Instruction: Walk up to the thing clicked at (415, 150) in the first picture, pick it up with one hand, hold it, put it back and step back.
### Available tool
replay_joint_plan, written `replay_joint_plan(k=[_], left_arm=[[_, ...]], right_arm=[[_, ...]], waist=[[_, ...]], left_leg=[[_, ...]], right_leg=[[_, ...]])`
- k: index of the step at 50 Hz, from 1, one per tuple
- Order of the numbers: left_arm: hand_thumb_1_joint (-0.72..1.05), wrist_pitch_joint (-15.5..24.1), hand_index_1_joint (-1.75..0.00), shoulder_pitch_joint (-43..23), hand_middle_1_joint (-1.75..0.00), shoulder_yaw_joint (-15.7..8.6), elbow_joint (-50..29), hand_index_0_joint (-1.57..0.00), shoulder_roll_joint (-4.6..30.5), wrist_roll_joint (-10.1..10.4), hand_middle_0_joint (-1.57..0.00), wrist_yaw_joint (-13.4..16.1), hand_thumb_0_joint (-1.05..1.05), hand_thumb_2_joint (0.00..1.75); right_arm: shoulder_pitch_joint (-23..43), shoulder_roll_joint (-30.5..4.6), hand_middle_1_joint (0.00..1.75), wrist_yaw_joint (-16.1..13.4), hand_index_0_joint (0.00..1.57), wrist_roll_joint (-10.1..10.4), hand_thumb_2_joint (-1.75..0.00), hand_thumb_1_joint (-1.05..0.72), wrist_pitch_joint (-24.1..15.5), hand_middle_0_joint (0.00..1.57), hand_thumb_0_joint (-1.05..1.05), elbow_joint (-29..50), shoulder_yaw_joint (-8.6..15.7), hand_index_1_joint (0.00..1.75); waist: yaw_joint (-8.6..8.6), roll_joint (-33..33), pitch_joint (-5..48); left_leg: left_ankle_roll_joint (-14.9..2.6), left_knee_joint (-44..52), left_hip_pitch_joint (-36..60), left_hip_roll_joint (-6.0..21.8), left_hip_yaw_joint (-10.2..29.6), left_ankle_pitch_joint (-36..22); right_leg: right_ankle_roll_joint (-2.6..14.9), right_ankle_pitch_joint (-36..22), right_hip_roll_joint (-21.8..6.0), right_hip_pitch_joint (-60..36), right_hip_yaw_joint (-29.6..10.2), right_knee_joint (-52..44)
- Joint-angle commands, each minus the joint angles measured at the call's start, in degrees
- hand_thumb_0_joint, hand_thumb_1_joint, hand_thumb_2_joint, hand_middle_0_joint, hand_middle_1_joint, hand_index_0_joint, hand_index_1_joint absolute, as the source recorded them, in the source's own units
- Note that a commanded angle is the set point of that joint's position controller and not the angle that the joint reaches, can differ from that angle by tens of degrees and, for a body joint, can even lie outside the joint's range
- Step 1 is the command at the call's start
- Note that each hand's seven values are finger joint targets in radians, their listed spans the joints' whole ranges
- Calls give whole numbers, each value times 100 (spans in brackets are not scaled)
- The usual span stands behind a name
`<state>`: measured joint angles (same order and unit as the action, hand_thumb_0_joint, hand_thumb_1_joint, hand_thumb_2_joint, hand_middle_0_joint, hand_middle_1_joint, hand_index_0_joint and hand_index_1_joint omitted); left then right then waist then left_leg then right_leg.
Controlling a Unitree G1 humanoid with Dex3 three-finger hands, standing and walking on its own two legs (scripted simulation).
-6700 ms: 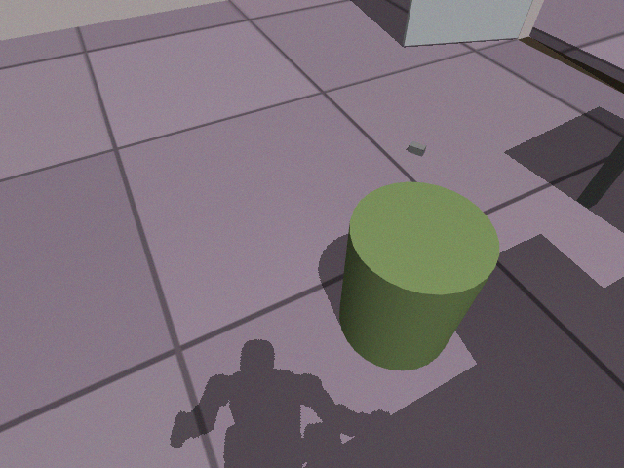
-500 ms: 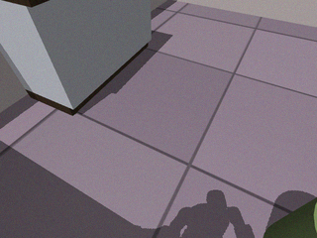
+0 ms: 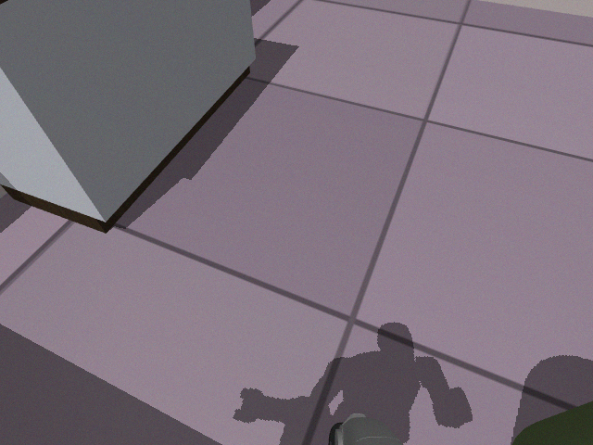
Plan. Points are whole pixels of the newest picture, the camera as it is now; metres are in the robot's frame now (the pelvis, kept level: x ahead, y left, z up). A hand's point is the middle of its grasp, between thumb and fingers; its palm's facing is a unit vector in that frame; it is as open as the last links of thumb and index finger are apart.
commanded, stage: walk up
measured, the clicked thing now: out of the picture +0.45 -1.65 -0.73
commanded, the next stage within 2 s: stand in 1.90 s
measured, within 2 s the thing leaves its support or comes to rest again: neither
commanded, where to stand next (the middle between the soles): +0.30 +0.00 m, yaw -28 degrees
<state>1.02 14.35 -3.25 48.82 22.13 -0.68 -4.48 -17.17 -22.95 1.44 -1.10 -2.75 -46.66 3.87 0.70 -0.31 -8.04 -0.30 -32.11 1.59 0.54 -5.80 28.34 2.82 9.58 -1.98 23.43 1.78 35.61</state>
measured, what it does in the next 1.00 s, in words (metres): walks ahead, turning right: left foot, then right foot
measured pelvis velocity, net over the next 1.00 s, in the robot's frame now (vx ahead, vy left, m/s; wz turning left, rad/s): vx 0.23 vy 0.04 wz -0.43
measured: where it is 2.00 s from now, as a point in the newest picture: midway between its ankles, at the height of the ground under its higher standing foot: (290, 435)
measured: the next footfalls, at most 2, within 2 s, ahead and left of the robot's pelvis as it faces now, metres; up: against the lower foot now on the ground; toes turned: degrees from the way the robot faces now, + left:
left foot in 0.40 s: +0.25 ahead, +0.15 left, +0.00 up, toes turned -10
right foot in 0.78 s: +0.21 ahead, -0.10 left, +0.00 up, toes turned -27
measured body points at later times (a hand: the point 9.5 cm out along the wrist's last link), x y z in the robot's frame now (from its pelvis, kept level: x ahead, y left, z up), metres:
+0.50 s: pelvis +0.14 +0.05 +0.01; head +0.15 +0.06 +0.45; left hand +0.27 +0.36 -0.11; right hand +0.09 -0.28 -0.09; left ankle +0.21 +0.16 -0.72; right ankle +0.14 -0.09 -0.68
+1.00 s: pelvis +0.23 +0.04 +0.00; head +0.26 +0.01 +0.45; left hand +0.46 +0.26 -0.10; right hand +0.17 -0.28 -0.12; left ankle +0.30 +0.16 -0.70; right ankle +0.23 -0.10 -0.72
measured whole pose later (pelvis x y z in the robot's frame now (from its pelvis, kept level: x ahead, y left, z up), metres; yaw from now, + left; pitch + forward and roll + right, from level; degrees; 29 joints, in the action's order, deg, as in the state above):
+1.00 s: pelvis +0.23 +0.04 +0.00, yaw -25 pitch -3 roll +0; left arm 1.5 10.4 -0.5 46.0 20.8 -0.9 -0.1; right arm -13.7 -22.5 0.0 -0.2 -1.6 -48.1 1.2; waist 0.8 0.8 -7.8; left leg -0.4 -47.6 -20.6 3.3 -2.1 27.9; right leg 0.5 16.0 1.0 21.2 -3.8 39.9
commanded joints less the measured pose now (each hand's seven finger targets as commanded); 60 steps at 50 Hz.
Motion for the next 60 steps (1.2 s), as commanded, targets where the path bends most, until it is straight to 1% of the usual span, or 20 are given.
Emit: replay_joint_plan(k=[1,2,3,8,15,19,21,22,27,34,38,39,40,41,42,50,52,53,54,60], left_arm=[[90,193,-30,1764,-30,-715,-186,-20,2041,16,-20,264,0,90],[90,224,-30,1367,-30,-670,-343,-20,2136,111,-20,265,0,90],[90,213,-30,896,-30,-628,-433,-20,1953,157,-20,295,0,90],[90,302,-30,368,-30,-500,-539,-20,1516,24,-20,320,0,90],[90,262,-30,350,-30,-522,-740,-20,1560,-65,-20,245,0,90],[90,130,-30,-37,-30,-352,-866,-20,1205,-92,-20,285,0,90],[90,125,-30,278,-30,-186,-858,-20,796,-4,-20,359,0,90],[90,150,-30,348,-30,-267,-737,-20,1349,-49,-20,389,0,90],[90,168,-30,642,-30,-353,-217,-20,1444,-4,-20,211,0,90],[90,101,-30,-57,-30,-168,-500,-20,937,25,-20,204,0,90],[90,171,-30,280,-30,-205,-313,-20,1040,-15,-20,326,0,90],[90,214,-30,626,-30,-346,-225,-20,1426,-33,-20,378,0,90],[90,250,-30,823,-30,-485,-323,-20,1921,-51,-20,435,0,90],[90,226,-30,708,-30,-448,-375,-20,1947,61,-20,463,0,90],[90,195,-30,509,-30,-397,-408,-20,1767,114,-20,500,0,90],[90,-1,-30,-583,-30,-170,-661,-20,1428,61,-20,533,0,90],[90,-93,-30,-654,-30,-44,-726,-20,970,138,-20,512,0,90],[90,-158,-30,-543,-30,-119,-606,-20,1126,88,-20,576,0,90],[90,-187,-30,-573,-30,-200,-502,-20,1379,24,-20,603,0,90],[90,-74,-30,-301,-30,-265,-124,-20,1122,30,-20,395,0,90]], right_arm=[[16,-761,30,-38,20,84,-90,-90,-55,20,0,851,215,30],[-30,-1167,30,-52,20,25,-90,-90,29,20,0,845,312,30],[71,-1345,30,-59,20,36,-90,-90,53,20,0,712,354,30],[-466,-1178,30,114,20,-38,-90,-90,121,20,0,371,313,30],[-278,-1143,30,176,20,-124,-90,-90,-55,20,0,494,391,30],[-1147,-1200,30,13,20,-137,-90,-90,-227,20,0,181,486,30],[-1035,-1953,30,-98,20,-210,-90,-90,-310,20,0,321,589,30],[-445,-2160,30,-88,20,-84,-90,-90,-317,20,0,447,615,30],[-257,-1592,30,-56,20,-46,-90,-90,-399,20,0,299,381,30],[-489,-1525,30,-104,20,-24,-90,-90,-192,20,0,326,284,30],[-352,-1385,30,-126,20,83,-90,-90,17,20,0,404,223,30],[-444,-1096,30,-136,20,108,-90,-90,14,20,0,459,115,30],[-605,-769,30,-133,20,130,-90,-90,11,20,0,589,-13,30],[-381,-1150,30,-229,20,115,-90,-90,104,20,0,475,104,30],[-280,-1226,30,-274,20,89,-90,-90,123,20,0,364,134,30],[-581,-1032,30,-260,20,77,-90,-90,9,20,0,-229,183,30],[-325,-1570,30,-309,20,-77,-90,-90,-47,20,0,-146,334,30],[49,-1983,30,-292,20,16,-90,-90,-56,20,0,-2,379,30],[295,-2046,30,-267,20,14,-90,-90,-65,20,0,23,420,30],[595,-1638,30,-278,20,-54,-90,-90,-54,20,0,5,285,30]], waist=[[-895,-1979,1137],[-599,-1313,935],[-406,-642,494],[-14,-719,427],[-105,-1091,624],[523,-367,577],[365,1166,152],[215,658,-232],[30,922,54],[167,1047,464],[-89,500,969],[-281,-295,1267],[-327,-1470,1588],[-431,-1156,1503],[-348,-805,1213],[221,-887,1131],[246,366,927],[168,1112,839],[97,810,582],[-43,1201,807]], left_leg=[[-261,-4147,-3382,-569,-82,150],[-171,-4461,-3473,-281,856,775],[-189,-4284,-3408,46,1128,487],[-129,-2721,-2714,266,772,-600],[77,-1029,-2122,159,414,-853],[-118,43,79,21,525,-1114],[-740,2398,-691,2281,4251,2367],[-1129,2766,-1363,2706,4729,2928],[-1013,2051,-1169,1601,1913,-249],[-889,741,-958,1331,411,-4428],[-621,-752,-1141,1049,119,-3857],[-422,-1673,-1884,887,88,-2875],[-132,-2828,-3214,242,-52,-475],[-106,-3170,-3215,227,518,872],[-62,-3273,-3228,372,744,960],[-72,-248,-1143,29,152,-1422],[-512,644,-869,1233,1975,-1796],[-1400,1245,-1766,2619,3258,-1845],[-1771,1249,-2136,2790,3432,-1900],[-1041,307,-1547,1615,1453,-2925]], right_leg=[[1097,1718,-1552,-2970,-3615,-1639],[1630,3150,-2097,-2044,-5339,-2424],[1480,4162,-1882,-1435,-4903,-2597],[785,2738,-754,-469,-2717,-2304],[770,2524,-576,-87,-2205,-2010],[400,2702,-6,1649,-1793,-373],[-56,2059,944,2383,-1001,2404],[-47,1788,385,2296,-1176,2720],[-267,823,-40,1201,-845,2100],[-115,541,209,-30,45,480],[53,-266,437,-1366,169,-867],[259,-888,-77,-2229,-703,-891],[949,-1589,-1559,-3076,-3001,-1003],[1670,-1743,-2049,-2613,-3620,-1073],[1681,-1902,-1920,-2204,-3163,-1031],[767,-1956,-642,-150,-1446,125],[83,70,192,969,-1164,1069],[-146,2387,590,539,-653,2055],[-144,2585,378,374,-1020,2607],[-132,1970,234,-124,-270,1172]])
